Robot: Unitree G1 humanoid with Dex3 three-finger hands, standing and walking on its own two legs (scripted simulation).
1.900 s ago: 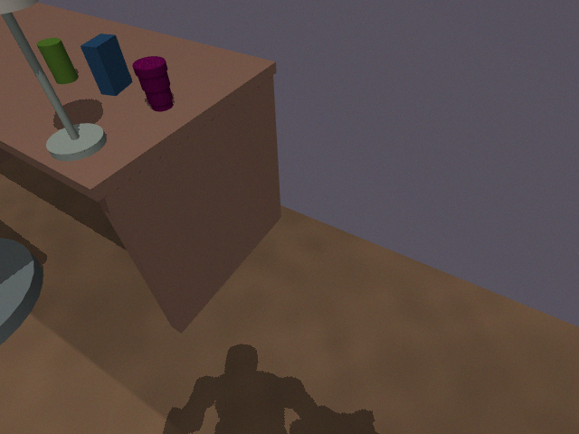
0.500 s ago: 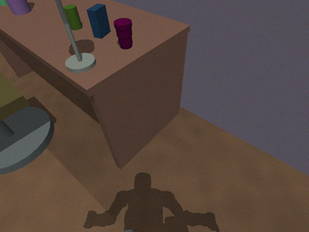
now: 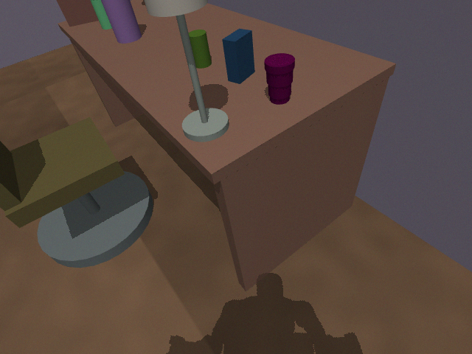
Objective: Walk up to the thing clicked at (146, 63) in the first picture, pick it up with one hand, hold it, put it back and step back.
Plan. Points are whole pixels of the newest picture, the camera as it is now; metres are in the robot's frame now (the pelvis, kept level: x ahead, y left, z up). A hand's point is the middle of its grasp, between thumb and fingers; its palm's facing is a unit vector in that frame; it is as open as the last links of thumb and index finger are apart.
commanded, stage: walk up
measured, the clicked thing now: (279, 80) +0.83 -0.07 +0.05
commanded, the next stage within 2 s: stand in 1.94 s
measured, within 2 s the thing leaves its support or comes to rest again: neither
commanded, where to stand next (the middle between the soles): +0.21 +0.09 m, yaw +2 degrees
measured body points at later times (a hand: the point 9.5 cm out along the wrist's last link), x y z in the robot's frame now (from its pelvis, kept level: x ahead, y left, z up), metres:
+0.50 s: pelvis +0.13 +0.12 +0.00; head +0.17 +0.14 +0.45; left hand +0.15 +0.45 -0.12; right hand +0.27 -0.17 -0.10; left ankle +0.16 +0.22 -0.73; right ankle +0.18 -0.02 -0.68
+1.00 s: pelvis +0.14 +0.12 +0.00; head +0.17 +0.13 +0.44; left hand +0.24 +0.43 -0.12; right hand +0.24 -0.19 -0.11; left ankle +0.16 +0.23 -0.73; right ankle +0.19 +0.00 -0.73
